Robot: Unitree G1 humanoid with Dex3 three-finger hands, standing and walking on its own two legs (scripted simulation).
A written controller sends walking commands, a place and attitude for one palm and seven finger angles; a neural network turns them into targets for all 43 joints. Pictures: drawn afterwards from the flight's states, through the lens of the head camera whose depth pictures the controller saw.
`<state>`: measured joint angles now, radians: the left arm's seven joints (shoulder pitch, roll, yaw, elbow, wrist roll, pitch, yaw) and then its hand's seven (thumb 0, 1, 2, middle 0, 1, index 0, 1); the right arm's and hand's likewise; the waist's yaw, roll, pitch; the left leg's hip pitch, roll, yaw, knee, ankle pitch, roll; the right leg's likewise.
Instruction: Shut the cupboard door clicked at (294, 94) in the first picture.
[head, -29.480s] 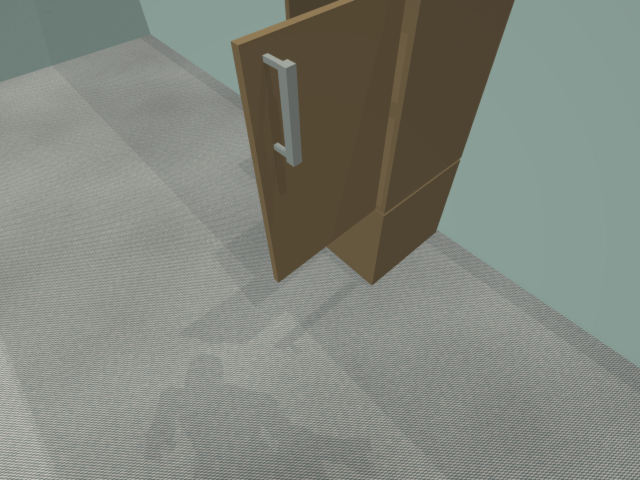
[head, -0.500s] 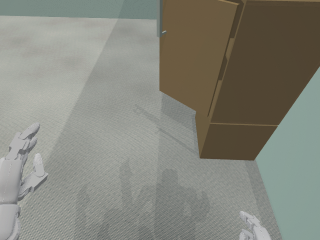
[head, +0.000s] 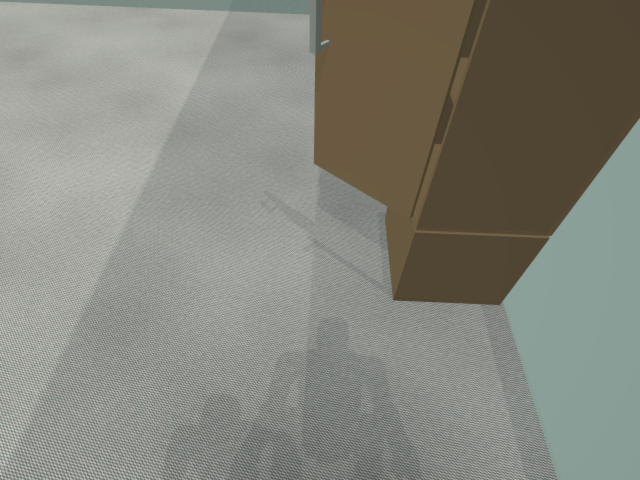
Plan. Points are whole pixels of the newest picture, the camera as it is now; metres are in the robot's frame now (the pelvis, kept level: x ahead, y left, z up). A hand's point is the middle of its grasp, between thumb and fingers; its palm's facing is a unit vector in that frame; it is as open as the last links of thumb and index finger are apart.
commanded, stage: let the arm hang, fingers relaxed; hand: left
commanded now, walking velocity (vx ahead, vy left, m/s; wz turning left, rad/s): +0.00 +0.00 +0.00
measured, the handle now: (321, 10) +1.03 +0.06 +0.13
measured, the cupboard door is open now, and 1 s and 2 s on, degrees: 51 51 51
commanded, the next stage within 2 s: look to check the result in 0.54 s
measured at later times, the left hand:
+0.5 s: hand out of the picture +0.02 +0.16 -0.17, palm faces +0.00 -0.98 -0.19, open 7.3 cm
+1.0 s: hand out of the picture +0.00 +0.15 -0.17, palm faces +0.01 -0.98 -0.19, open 7.4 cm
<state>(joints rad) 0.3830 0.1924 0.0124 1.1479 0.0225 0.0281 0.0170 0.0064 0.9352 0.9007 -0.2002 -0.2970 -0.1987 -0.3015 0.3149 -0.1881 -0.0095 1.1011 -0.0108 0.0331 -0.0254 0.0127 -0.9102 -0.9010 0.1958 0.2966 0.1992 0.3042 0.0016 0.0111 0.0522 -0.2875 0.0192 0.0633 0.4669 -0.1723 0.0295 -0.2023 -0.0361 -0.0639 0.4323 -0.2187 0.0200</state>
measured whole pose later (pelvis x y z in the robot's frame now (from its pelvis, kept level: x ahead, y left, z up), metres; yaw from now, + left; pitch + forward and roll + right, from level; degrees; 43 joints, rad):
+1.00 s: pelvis +0.02 -0.02 +0.00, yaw -1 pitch -1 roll +0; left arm 0.31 0.13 0.01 1.15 0.02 0.00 0.03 0.00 0.91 0.90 -0.20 -0.30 -0.20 -0.30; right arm 0.27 -0.15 -0.01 1.13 -0.01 0.01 -0.04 0.01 -0.91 -0.90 0.19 0.30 0.20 0.30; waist -0.01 0.02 0.03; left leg -0.22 0.04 0.08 0.42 -0.18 0.00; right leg -0.16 -0.02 -0.05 0.41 -0.24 0.00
